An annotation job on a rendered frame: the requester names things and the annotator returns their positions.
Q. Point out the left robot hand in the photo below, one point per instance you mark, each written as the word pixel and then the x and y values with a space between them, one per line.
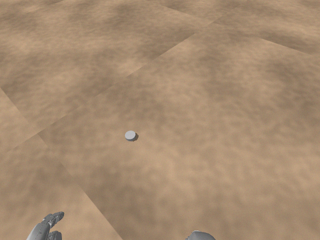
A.
pixel 41 230

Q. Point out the tin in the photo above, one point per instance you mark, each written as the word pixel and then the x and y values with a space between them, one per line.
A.
pixel 130 135

